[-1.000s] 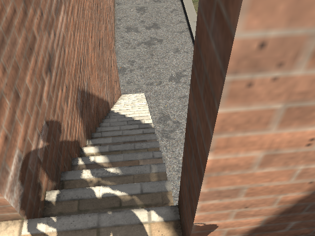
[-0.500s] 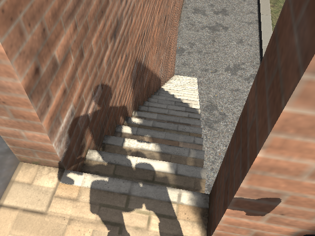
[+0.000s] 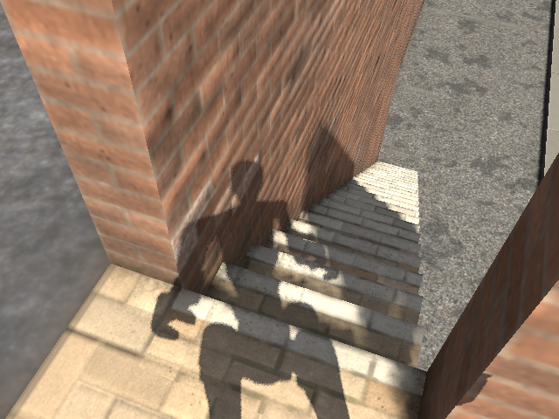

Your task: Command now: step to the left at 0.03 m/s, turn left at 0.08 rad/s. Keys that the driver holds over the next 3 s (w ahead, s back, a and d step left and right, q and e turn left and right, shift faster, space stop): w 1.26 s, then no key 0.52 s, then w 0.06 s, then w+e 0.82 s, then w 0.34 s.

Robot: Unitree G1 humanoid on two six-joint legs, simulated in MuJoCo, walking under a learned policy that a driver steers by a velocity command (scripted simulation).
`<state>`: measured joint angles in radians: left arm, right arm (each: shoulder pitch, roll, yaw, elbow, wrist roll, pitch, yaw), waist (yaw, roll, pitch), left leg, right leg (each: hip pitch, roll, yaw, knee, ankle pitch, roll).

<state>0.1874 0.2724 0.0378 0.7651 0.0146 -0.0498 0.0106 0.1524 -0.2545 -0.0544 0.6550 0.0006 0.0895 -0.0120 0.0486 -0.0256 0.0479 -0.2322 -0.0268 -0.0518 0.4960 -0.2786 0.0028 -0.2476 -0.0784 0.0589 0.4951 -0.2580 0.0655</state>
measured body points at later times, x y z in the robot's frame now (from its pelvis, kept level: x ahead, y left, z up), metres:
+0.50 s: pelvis +0.02 +0.01 +0.01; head +0.03 +0.01 +0.46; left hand +0.11 +0.30 -0.12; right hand +0.13 -0.26 -0.10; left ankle -0.01 +0.12 -0.74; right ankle -0.01 -0.15 -0.70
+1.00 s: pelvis +0.15 -0.04 +0.01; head +0.18 -0.10 +0.46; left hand +0.16 +0.23 -0.09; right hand +0.21 -0.32 -0.15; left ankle +0.21 +0.16 -0.62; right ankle +0.11 -0.16 -0.74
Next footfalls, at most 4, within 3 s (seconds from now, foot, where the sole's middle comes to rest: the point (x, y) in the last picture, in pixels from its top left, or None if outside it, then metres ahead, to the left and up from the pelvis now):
0.68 right None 0.15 -0.16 -0.77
1.28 left None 0.35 0.19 -0.77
1.64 right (317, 417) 0.47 -0.04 -0.77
2.22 left None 0.38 0.23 -0.77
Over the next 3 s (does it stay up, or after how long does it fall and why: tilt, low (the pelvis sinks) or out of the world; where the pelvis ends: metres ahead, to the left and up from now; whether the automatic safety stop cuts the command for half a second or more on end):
stays up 0.29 0.12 0.00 its command is cut before an obstacle after 0.7 s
